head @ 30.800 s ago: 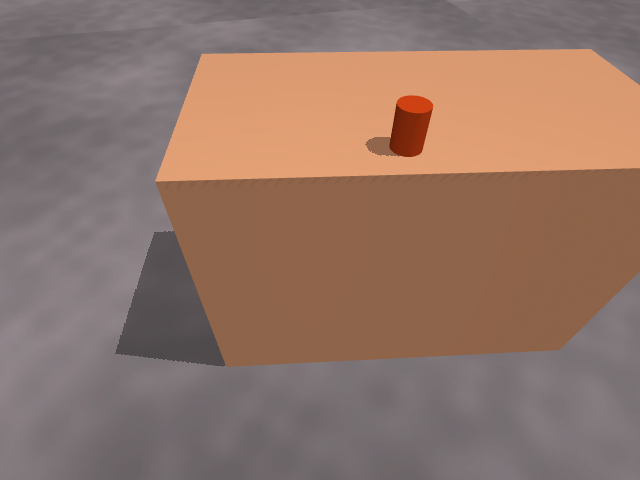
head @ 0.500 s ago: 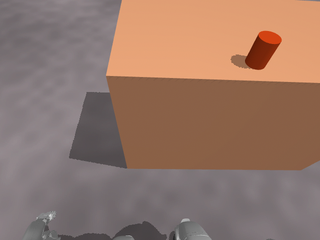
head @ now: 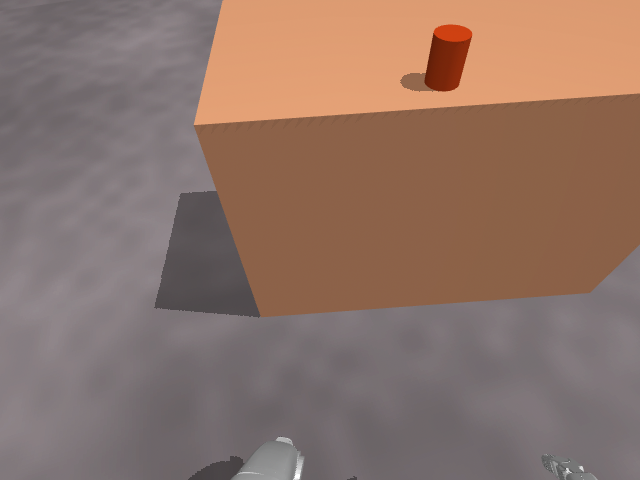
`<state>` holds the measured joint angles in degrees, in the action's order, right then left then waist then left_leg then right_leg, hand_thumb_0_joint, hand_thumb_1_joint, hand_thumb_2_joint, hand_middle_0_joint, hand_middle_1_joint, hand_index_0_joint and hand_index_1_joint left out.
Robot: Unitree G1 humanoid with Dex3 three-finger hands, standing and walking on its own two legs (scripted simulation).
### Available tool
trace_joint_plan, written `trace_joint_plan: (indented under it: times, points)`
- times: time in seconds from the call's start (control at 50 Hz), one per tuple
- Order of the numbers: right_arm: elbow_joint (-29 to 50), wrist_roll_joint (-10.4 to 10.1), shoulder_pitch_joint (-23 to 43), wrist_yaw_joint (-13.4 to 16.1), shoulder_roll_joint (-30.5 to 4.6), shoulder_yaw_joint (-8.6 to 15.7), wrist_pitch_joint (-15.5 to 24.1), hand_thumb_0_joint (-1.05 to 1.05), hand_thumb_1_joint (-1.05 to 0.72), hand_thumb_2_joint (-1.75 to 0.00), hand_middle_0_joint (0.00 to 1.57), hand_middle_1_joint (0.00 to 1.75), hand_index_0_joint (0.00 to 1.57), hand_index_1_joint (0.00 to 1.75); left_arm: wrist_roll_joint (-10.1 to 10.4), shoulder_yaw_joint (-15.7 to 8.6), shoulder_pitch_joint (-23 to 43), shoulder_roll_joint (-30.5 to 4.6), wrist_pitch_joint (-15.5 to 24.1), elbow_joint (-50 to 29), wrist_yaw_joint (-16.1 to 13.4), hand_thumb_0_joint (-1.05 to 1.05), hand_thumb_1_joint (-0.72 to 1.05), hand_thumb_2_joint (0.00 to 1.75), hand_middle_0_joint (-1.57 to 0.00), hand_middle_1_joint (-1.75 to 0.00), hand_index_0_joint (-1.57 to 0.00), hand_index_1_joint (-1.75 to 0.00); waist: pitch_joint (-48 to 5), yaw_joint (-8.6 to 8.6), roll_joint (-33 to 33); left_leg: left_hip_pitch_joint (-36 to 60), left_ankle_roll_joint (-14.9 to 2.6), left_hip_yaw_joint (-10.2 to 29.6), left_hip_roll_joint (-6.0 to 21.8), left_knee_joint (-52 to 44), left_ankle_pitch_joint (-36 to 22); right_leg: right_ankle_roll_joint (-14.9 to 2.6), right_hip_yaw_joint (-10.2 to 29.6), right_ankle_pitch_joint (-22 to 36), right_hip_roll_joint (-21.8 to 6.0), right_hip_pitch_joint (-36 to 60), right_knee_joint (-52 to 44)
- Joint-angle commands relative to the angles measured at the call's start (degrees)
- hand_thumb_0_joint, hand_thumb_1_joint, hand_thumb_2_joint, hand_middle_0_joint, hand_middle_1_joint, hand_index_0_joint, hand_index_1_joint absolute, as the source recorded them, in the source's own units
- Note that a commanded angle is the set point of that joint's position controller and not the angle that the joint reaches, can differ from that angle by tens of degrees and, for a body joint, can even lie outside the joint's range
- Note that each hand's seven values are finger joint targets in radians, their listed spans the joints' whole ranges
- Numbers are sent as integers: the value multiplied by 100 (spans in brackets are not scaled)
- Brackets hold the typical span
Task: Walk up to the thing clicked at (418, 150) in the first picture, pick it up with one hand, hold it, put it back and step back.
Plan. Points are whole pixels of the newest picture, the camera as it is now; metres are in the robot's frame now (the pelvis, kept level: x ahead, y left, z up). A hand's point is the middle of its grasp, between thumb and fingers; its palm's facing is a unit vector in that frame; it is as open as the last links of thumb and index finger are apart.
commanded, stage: step back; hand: right
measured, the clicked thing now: (446, 58) +0.83 -0.22 +0.09
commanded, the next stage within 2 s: stand in 1.74 s
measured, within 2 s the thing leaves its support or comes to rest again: neither
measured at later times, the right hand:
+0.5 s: hand out of the picture -0.05 -0.27 -0.14, palm faces -0.13 +0.90 -0.42, open 7.4 cm
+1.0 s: hand out of the picture -0.20 -0.27 -0.15, palm faces -0.13 +0.93 -0.36, open 7.4 cm
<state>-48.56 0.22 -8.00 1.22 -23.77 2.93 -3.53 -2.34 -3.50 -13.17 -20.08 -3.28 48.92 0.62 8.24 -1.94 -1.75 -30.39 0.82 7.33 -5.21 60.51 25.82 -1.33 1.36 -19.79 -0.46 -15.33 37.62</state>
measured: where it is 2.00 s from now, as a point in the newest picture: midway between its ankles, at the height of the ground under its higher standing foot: outside the picture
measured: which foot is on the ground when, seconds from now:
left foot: up 0.00-0.22, down 0.24-0.58, up 0.60-0.84, down 0.86-1.00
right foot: down 0.00-0.26, up 0.28-0.54, down 0.56-1.00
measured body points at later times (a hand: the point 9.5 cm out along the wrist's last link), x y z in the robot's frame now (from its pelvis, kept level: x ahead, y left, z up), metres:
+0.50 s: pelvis -0.18 -0.02 +0.00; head -0.13 +0.00 +0.45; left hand -0.10 +0.31 -0.12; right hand -0.04 -0.32 -0.11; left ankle -0.12 +0.12 -0.73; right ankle -0.21 -0.15 -0.68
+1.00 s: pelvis -0.28 -0.02 +0.00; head -0.27 -0.02 +0.45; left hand -0.26 +0.31 -0.11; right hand -0.19 -0.32 -0.12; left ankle -0.27 +0.10 -0.73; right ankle -0.26 -0.15 -0.70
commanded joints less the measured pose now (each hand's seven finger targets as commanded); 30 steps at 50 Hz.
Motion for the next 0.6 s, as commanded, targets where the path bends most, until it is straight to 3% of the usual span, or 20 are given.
trace_joint_plan:
  times: [0.0, 0.06, 0.1, 0.16, 0.2, 0.22, 0.24, 0.26, 0.28, 0.3, 0.32, 0.34, 0.38, 0.4, 0.42, 0.46, 0.52, 0.54, 0.56, 0.58]
  points:
    - [314, 18, -374, 99, -997, 272, 216, 0, -90, -90, 20, 30, 20, 30, -43, -491, 795, -1537, 245, -891, -189, 0, 90, 90, -20, -30, -20, -30, -612, 166, 1088, 417, 62, 15, -62, 816, 153, -982, 899, 2176, -1266, -221, -1293]
    - [392, 59, -182, 100, -904, 242, 218, 0, -90, -90, 20, 30, 20, 30, -39, -466, 343, -1475, 192, -800, -250, 0, 90, 90, -20, -30, -20, -30, -693, -153, 1169, -4, 109, -143, 16, -99, 529, -1077, 1022, 2519, -1390, 850, -1096]
    - [403, 86, -235, 95, -845, 219, 251, 0, -90, -90, 20, 30, 20, 30, -20, -476, 237, -1552, 173, -809, -283, 0, 90, 90, -20, -30, -20, -30, -961, -222, 1352, 213, 96, -320, 211, -876, 599, -1132, 1151, 3076, -1586, 1262, -926]
    - [216, 105, -611, 61, -870, 262, 257, 0, -90, -90, 20, 30, 20, 30, 49, -435, 430, -1577, 115, -873, -267, 0, 90, 90, -20, -30, -20, -30, -1265, -78, 1373, 907, -39, -652, 327, -2151, 251, -982, 1121, 3088, -1556, 1229, -680]
    - [-10, 110, -1101, 51, -901, 292, 277, 0, -90, -90, 20, 30, 20, 30, 122, -380, 660, -1593, 43, -922, -220, 0, 90, 90, -20, -30, -20, -30, -1394, 250, 1131, 1689, -202, -861, 344, -3621, -1072, -636, 860, 2423, -1321, 766, -272]
    - [-10, 168, -1025, 48, -1124, 379, 275, 0, -90, -90, 20, 30, 20, 30, 105, -274, 603, -1394, 22, -936, -196, 0, 90, 90, -20, -30, -20, -30, -1216, 226, 562, 2026, -427, -11, 885, -3796, -1329, -321, 681, 1496, -995, -98, 60]
    - [100, 231, -754, 12, -1681, 475, 271, 0, -90, -90, 20, 30, 20, 30, 133, -211, 674, -1153, 35, -1002, -188, 0, 90, 90, -20, -30, -20, -30, -1012, 231, -867, 2162, -1085, 1785, 2210, -4154, -1855, 24, -25, -300, -53, -1325, 1049]
    - [229, 204, -496, -21, -2100, 562, 261, 0, -90, -90, 20, 30, 20, 30, 127, -392, 1199, -1423, 28, -1043, -261, 0, 90, 90, -20, -30, -20, -30, -834, 534, -1206, 1017, -1921, 2469, 3013, -4439, -2426, 124, 230, -1830, 315, -945, 2418]
    - [248, 243, -212, 5, -1860, 528, 305, 0, -90, -90, 20, 30, 20, 30, 90, -421, 1138, -1452, -2, -876, -271, 0, 90, 90, -20, -30, -20, -30, -670, 355, -607, 716, -1932, 2052, 2890, -4234, -2825, 93, 779, -1708, 368, -743, 3233]
    - [264, 228, 84, 42, -1504, 377, 326, 0, -90, -90, 20, 30, 20, 30, 185, -397, 888, -1321, -13, -725, -246, 0, 90, 90, -20, -30, -20, -30, -717, 118, -139, 894, -1660, 1206, 2397, -3972, -3341, 38, 1001, -1359, 552, -816, 3596]
    - [325, 240, 291, 68, -1354, 306, 323, 0, -90, -90, 20, 30, 20, 30, 230, -385, 612, -1265, -15, -618, -231, 0, 90, 90, -20, -30, -20, -30, -763, -55, -143, 1142, -1466, 782, 2117, -3783, -3467, 20, 915, -1106, 577, -990, 3707]
    - [361, 216, 332, 75, -1348, 299, 323, 0, -90, -90, 20, 30, 20, 30, 216, -414, 438, -1331, -8, -523, -214, 0, 90, 90, -20, -30, -20, -30, -672, -111, -375, 1011, -1424, 570, 2079, -3681, -3432, 61, 810, -1003, 552, -894, 3700]
    - [406, 211, 368, 60, -1201, 288, 299, 0, -90, -90, 20, 30, 20, 30, 177, -367, 283, -1232, 30, -498, -173, 0, 90, 90, -20, -30, -20, -30, -683, -86, -746, 1553, -1430, 455, 2013, -3503, -3564, 184, 619, -1087, 365, -919, 2888]
    - [395, 233, 183, 53, -1130, 287, 276, 0, -90, -90, 20, 30, 20, 30, 147, -336, 407, -1173, 59, -538, -159, 0, 90, 90, -20, -30, -20, -30, -715, 72, -733, 1881, -1425, 401, 1899, -3409, -3638, 244, 469, -1126, 362, -1004, 2338]
    - [383, 230, 13, 51, -1201, 319, 261, 0, -90, -90, 20, 30, 20, 30, 123, -317, 439, -1169, 86, -550, -149, 0, 90, 90, -20, -30, -20, -30, -842, 170, -851, 2189, -1472, 478, 2005, -3337, -3606, 262, 369, -1159, 302, -990, 1834]
    - [318, 224, -189, 24, -1315, 367, 233, 0, -90, -90, 20, 30, 20, 30, 111, -296, 441, -1170, 163, -470, -126, 0, 90, 90, -20, -30, -20, -30, -1100, 287, -926, 2361, -1370, 449, 1943, -3309, -2861, 195, 57, -1024, 186, -618, 657]
    - [336, 145, 83, -20, -1341, 339, 112, 0, -90, -90, 20, 30, 20, 30, 55, -284, -264, -1140, 324, -15, -137, 0, 90, 90, -20, -30, -20, -30, -1439, -4, -795, 1872, -992, 138, 1691, -2716, -1990, -8, -244, 202, 294, 636, -1647]
    - [352, 150, 37, -42, -1066, 254, 102, 0, -90, -90, 20, 30, 20, 30, -25, -402, -283, -1456, 376, 59, -151, 0, 90, 90, -20, -30, -20, -30, -1294, 10, -205, 804, -686, -38, 1357, -2211, -1131, -161, 720, 101, -116, 1152, -1592]
    - [515, 130, 97, -53, -670, 148, 129, 0, -90, -90, 20, 30, 20, 30, -56, -559, -323, -2033, 412, -24, -155, 0, 90, 90, -20, -30, -20, -30, -998, -73, 1224, -503, -248, -339, 430, -1402, 325, -569, 2650, -435, -1390, 1134, -1944]
    - [501, 131, 527, 46, -913, 264, 100, 0, -90, -90, 20, 30, 20, 30, -89, -609, 136, -2456, 413, -180, -179, 0, 90, 90, -20, -30, -20, -30, -727, -300, 1416, 231, -105, 310, 392, -405, 901, -1477, 3445, -427, -2373, -630, -2217]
